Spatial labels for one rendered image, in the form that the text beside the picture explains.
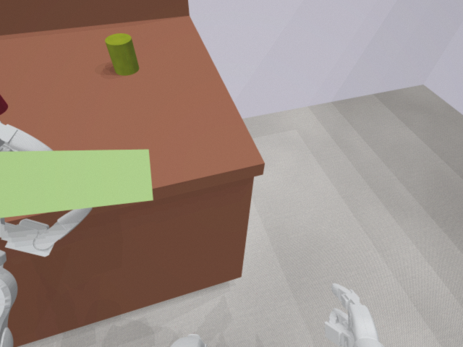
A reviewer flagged left robot hand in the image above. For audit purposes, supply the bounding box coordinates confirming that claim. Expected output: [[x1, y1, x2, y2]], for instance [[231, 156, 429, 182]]
[[0, 122, 93, 257]]

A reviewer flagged table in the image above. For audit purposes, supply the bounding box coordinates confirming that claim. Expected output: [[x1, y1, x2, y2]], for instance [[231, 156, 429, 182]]
[[0, 0, 265, 347]]

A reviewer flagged right robot hand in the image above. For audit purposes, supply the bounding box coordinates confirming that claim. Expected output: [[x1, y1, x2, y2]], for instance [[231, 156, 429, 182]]
[[325, 283, 380, 347]]

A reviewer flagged robot left forearm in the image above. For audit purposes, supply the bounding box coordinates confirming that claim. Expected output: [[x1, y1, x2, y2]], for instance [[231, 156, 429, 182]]
[[0, 250, 17, 347]]

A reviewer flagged robot left shin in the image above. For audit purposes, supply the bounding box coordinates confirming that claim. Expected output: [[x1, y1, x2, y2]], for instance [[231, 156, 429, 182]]
[[188, 334, 202, 340]]

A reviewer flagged sponge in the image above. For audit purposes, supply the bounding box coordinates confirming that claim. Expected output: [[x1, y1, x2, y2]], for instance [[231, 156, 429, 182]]
[[0, 150, 153, 218]]

